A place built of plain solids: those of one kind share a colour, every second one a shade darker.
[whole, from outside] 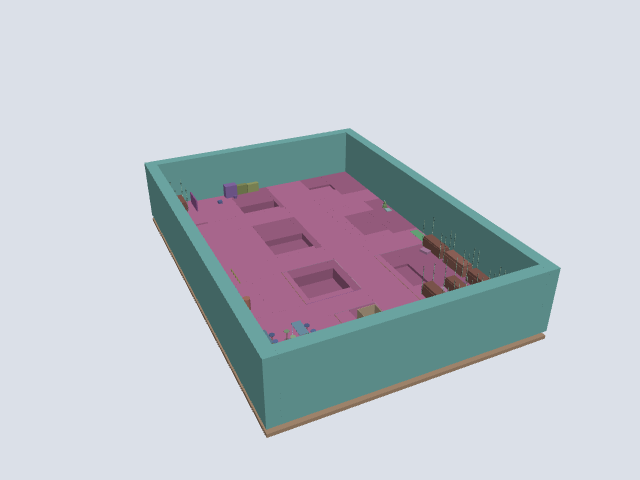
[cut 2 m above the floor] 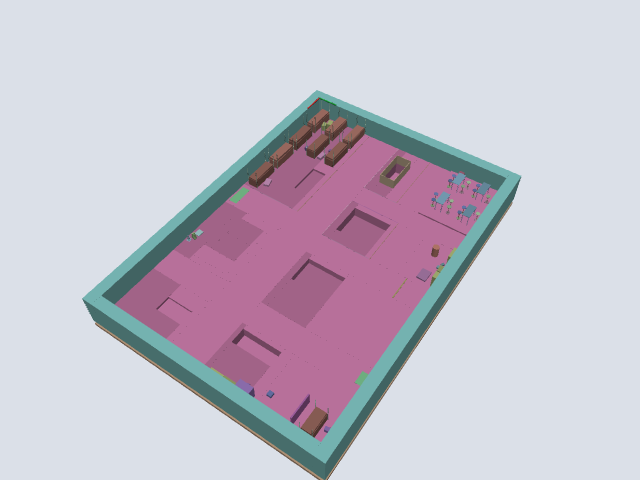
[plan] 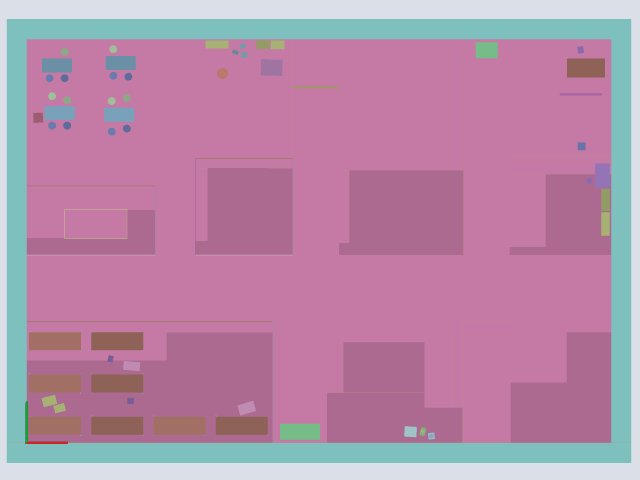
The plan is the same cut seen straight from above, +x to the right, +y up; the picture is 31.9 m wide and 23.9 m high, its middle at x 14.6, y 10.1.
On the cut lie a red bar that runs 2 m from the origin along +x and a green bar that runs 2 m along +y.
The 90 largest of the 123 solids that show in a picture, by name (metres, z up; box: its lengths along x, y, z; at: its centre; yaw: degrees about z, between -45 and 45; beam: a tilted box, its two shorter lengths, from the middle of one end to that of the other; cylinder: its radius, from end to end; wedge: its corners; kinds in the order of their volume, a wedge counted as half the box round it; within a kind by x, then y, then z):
{
 "floor_1": {"box": [1.9, 1.39, 1.32], "at": [0.95, 10.89, -0.66]},
 "floor_2": {"box": [6.4, 0.85, 1.32], "at": [3.2, 9.78, -0.66]},
 "floor_3": {"box": [6.4, 1.21, 1.32], "at": [3.2, 12.2, -0.66]},
 "floor_4": {"box": [6.4, 2.2, 1.0], "at": [3.2, 13.9, -0.5]},
 "floor_5": {"box": [6.4, 5.1, 1.15], "at": [3.2, 17.55, -0.42]},
 "floor_6": {"box": [3.07, 1.39, 0.18], "at": [3.44, 10.89, -1.23]},
 "floor_7": {"box": [6.95, 1.39, 1.32], "at": [3.48, 4.79, -0.66]},
 "floor_8": {"box": [1.43, 1.39, 1.32], "at": [5.68, 10.89, -0.66]},
 "floor_9": {"box": [12.25, 4.1, 1.32], "at": [6.12, 2.05, -0.66]},
 "floor_10": {"box": [12.25, 0.56, 1.32], "at": [6.12, 5.77, -0.66]},
 "floor_11": {"box": [2.0, 10.75, 1.0], "at": [7.4, 14.72, -0.5]},
 "floor_12": {"box": [3.07, 1.39, 1.09], "at": [8.48, 4.79, -0.78]},
 "floor_13": {"box": [0.6, 3.63, 1.32], "at": [8.7, 11.87, -0.66]},
 "floor_14": {"box": [3.07, 3.63, 0.34], "at": [10.54, 11.87, -1.15]},
 "floor_15": {"box": [4.85, 0.7, 1.32], "at": [10.82, 9.7, -0.66]},
 "floor_16": {"box": [4.85, 0.47, 1.32], "at": [10.82, 13.91, -0.66]},
 "floor_17": {"box": [4.85, 2.7, 1.0], "at": [10.82, 15.5, -0.5]},
 "floor_18": {"box": [4.85, 3.25, 1.0], "at": [10.82, 18.48, -0.5]},
 "floor_19": {"box": [2.23, 1.39, 1.32], "at": [11.13, 4.79, -0.66]},
 "floor_20": {"box": [1.18, 3.63, 1.32], "at": [12.66, 11.87, -0.66]},
 "floor_21": {"box": [2.7, 6.05, 1.0], "at": [13.6, 3.02, -0.5]},
 "floor_22": {"box": [2.3, 10.75, 1.0], "at": [14.4, 14.72, -0.5]},
 "floor_23": {"box": [29.1, 3.3, 1.0], "at": [14.55, 7.7, -0.5]},
 "floor_24": {"box": [0.8, 2.51, 1.32], "at": [15.35, 3.75, -0.66]},
 "floor_25": {"box": [0.5, 3.63, 1.32], "at": [15.8, 11.77, -0.66]},
 "floor_26": {"box": [1.95, 2.51, 1.32], "at": [16.73, 3.75, -0.66]},
 "floor_27": {"box": [2.51, 3.63, 0.72], "at": [17.3, 11.77, -0.96]},
 "floor_28": {"box": [4.85, 0.75, 1.32], "at": [17.38, 2.12, -0.66]},
 "floor_29": {"box": [4.85, 0.37, 1.32], "at": [17.38, 5.2, -0.66]},
 "floor_30": {"box": [6.75, 1.75, 1.32], "at": [18.32, 0.88, -0.66]},
 "floor_31": {"box": [6.75, 0.67, 1.32], "at": [18.32, 5.71, -0.66]},
 "floor_32": {"box": [6.2, 0.6, 1.32], "at": [18.65, 9.65, -0.66]},
 "floor_33": {"box": [6.2, 6.52, 1.32], "at": [18.65, 16.84, -0.66]},
 "floor_34": {"box": [2.1, 2.51, 1.32], "at": [18.75, 3.75, -0.66]},
 "floor_35": {"box": [3.19, 3.63, 1.32], "at": [20.16, 11.77, -0.66]},
 "floor_36": {"box": [1.39, 3.63, 1.32], "at": [20.5, 3.56, -0.66]},
 "floor_37": {"box": [0.51, 3.63, 1.32], "at": [21.45, 3.56, -0.66]},
 "floor_38": {"box": [2.4, 6.05, 1.0], "at": [22.9, 3.02, -0.5]},
 "floor_39": {"box": [2.3, 10.75, 1.0], "at": [22.9, 14.72, -0.5]},
 "floor_40": {"box": [0.4, 3.63, 1.32], "at": [24.25, 11.56, -0.66]},
 "floor_41": {"box": [1.4, 2.51, 1.32], "at": [24.8, 4.25, -0.66]},
 "floor_42": {"box": [1.39, 3.63, 0.37], "at": [25.14, 11.56, -1.14]},
 "floor_43": {"box": [1.39, 2.51, 1.11], "at": [26.2, 4.25, -0.77]},
 "floor_44": {"box": [5.05, 0.4, 1.32], "at": [26.57, 9.55, -0.66]},
 "floor_45": {"box": [5.05, 0.92, 1.32], "at": [26.57, 13.84, -0.66]},
 "floor_46": {"box": [5.05, 2.8, 1.0], "at": [26.57, 15.7, -0.5]},
 "floor_47": {"box": [5.05, 3.0, 1.15], "at": [26.57, 18.6, -0.42]},
 "floor_48": {"box": [5.0, 3.0, 1.32], "at": [26.6, 1.5, -0.66]},
 "floor_49": {"box": [5.0, 0.54, 1.32], "at": [26.6, 5.78, -0.66]},
 "floor_50": {"box": [3.26, 3.63, 1.32], "at": [27.47, 11.56, -0.66]},
 "floor_51": {"box": [2.21, 2.51, 1.32], "at": [28.0, 4.25, -0.66]},
 "wall_1": {"box": [1.0, 20.1, 5.5], "at": [-0.5, 10.05, 1.75]},
 "wall_2": {"box": [31.1, 1.0, 5.5], "at": [14.55, -0.5, 1.75]},
 "wall_3": {"box": [31.1, 1.0, 5.5], "at": [14.55, 20.6, 1.75]},
 "wall_4": {"box": [1.0, 20.1, 5.5], "at": [29.6, 10.05, 1.75]},
 "floor_base_1": {"box": [31.1, 22.1, 0.3], "at": [14.55, 10.05, -1.57]},
 "piece_1": {"box": [2.6, 0.9, 0.8], "at": [1.41, 0.85, 0.4]},
 "piece_2": {"box": [2.52, 0.82, 0.19], "at": [1.41, 0.85, 0.9]},
 "piece_3": {"box": [2.6, 0.9, 0.8], "at": [1.41, 2.96, 0.4]},
 "piece_4": {"box": [2.52, 0.82, 0.18], "at": [1.41, 2.96, 0.89]},
 "piece_5": {"box": [2.6, 0.9, 0.8], "at": [1.41, 5.05, 0.4]},
 "piece_6": {"box": [2.52, 0.82, 0.1], "at": [1.41, 5.05, 0.85]},
 "piece_7": {"box": [2.6, 0.9, 0.8], "at": [4.5, 0.85, 0.4]},
 "piece_8": {"box": [2.52, 0.82, 0.23], "at": [4.5, 0.85, 0.92]},
 "piece_9": {"box": [2.6, 0.9, 0.8], "at": [4.5, 2.96, 0.4]},
 "piece_10": {"box": [2.52, 0.82, 0.13], "at": [4.5, 2.96, 0.86]},
 "piece_11": {"box": [2.6, 0.9, 0.8], "at": [4.5, 5.05, 0.4]},
 "piece_12": {"box": [2.52, 0.82, 0.21], "at": [4.5, 5.05, 0.91]},
 "piece_13": {"box": [2.6, 0.9, 0.8], "at": [7.61, 0.85, 0.4]},
 "piece_14": {"box": [2.52, 0.82, 0.24], "at": [7.61, 0.85, 0.92]},
 "piece_15": {"box": [2.6, 0.9, 0.8], "at": [10.71, 0.85, 0.4]},
 "piece_16": {"box": [2.52, 0.82, 0.14], "at": [10.71, 0.85, 0.87]},
 "piece_17": {"box": [1.9, 0.95, 0.81], "at": [27.84, 18.67, 0.56]},
 "piece_18": {"box": [1.82, 0.87, 0.19], "at": [27.84, 18.67, 1.05]},
 "crate_stack_1": {"box": [0.69, 0.47, 0.65], "at": [1.12, 2.08, 0.33], "yaw": 14.0},
 "crate_stack_2": {"box": [0.55, 0.39, 0.63], "at": [1.64, 1.73, 0.32], "yaw": 15.1},
 "crate_stack_3": {"box": [1.15, 0.39, 0.97], "at": [9.47, 19.84, 0.48]},
 "crate_stack_4": {"box": [0.65, 0.42, 1.27], "at": [11.77, 19.82, 0.64]},
 "crate_stack_5": {"box": [0.68, 0.43, 1.26], "at": [12.49, 19.82, 0.63]},
 "crate_stack_6": {"box": [0.43, 1.18, 0.89], "at": [28.82, 10.89, 0.45]},
 "crate_stack_7": {"box": [0.43, 1.11, 0.96], "at": [28.82, 12.1, 0.48]},
 "pallet_load_1": {"box": [0.74, 1.2, 1.27], "at": [28.66, 13.31, 0.64]},
 "screenS_1": {"box": [2.1, 0.12, 1.16], "at": [27.59, 17.35, 0.73]},
 "rail_1": {"box": [3.15, 0.04, 1.0], "at": [3.44, 10.18, 0.5]},
 "rail_2": {"box": [3.15, 0.04, 1.0], "at": [3.44, 11.61, 0.5]},
 "barrel_1": {"cylinder": 0.28, "from": [9.75, 18.39, 0.0], "to": [9.75, 18.39, 1.0]},
 "bin_1": {"box": [0.48, 0.49, 0.75], "at": [0.57, 16.19, 0.53], "yaw": 2.2},
 "pallet_1": {"box": [1.07, 0.81, 0.16], "at": [12.19, 18.68, 0.08], "yaw": -1.5},
 "sack_1": {"box": [0.82, 0.44, 0.28], "at": [5.22, 3.83, 0.14], "yaw": -4.7},
 "low_mat_1": {"box": [2.0, 0.8, 0.06], "at": [13.6, 0.55, -0.02]}
}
